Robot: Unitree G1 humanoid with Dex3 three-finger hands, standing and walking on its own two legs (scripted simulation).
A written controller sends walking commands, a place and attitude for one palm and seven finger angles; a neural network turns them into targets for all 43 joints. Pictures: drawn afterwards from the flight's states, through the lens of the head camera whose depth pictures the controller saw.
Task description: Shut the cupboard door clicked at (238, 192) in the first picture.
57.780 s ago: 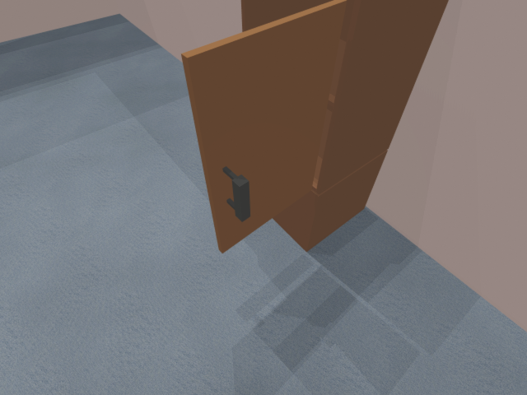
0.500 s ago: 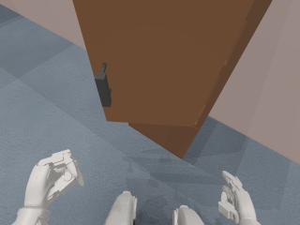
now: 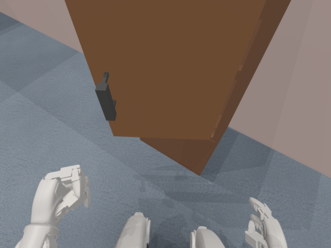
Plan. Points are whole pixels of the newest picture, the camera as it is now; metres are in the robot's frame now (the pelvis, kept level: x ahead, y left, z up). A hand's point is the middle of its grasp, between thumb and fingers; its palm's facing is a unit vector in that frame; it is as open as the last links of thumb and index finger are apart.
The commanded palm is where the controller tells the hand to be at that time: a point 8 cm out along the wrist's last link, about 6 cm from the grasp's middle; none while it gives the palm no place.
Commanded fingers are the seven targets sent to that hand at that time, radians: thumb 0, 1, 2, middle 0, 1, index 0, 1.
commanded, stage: raise the hand and make a fist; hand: left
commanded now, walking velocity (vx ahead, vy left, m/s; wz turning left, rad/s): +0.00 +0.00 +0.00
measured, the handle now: (108, 96) +0.49 +0.20 +0.04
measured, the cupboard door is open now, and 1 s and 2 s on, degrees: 32 32 32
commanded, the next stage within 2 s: bring the fist close to the handle in 0.18 s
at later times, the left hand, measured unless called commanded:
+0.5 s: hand (87, 183) +0.25 +0.19 +0.04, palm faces +0.03 -1.00 -0.02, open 3.1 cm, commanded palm +0.24 +0.23 +0.05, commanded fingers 0.00 0.90 0.90 -1.30 -1.50 -1.30 -1.50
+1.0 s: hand (105, 144) +0.34 +0.17 +0.04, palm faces +0.01 -1.00 +0.00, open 3.1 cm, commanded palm +0.33 +0.22 +0.05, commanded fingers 0.00 0.90 0.90 -1.30 -1.50 -1.30 -1.50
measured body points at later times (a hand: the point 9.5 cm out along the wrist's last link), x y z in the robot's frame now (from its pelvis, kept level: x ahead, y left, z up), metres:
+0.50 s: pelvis +0.00 +0.00 -0.01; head +0.07 +0.01 +0.44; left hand +0.24 +0.24 +0.05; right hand +0.19 -0.23 -0.08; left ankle +0.06 +0.11 -0.62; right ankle +0.01 -0.12 -0.62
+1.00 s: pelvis +0.01 +0.01 +0.01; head +0.09 +0.02 +0.45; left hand +0.34 +0.23 +0.04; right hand +0.15 -0.25 -0.09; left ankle +0.06 +0.11 -0.62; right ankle +0.01 -0.12 -0.62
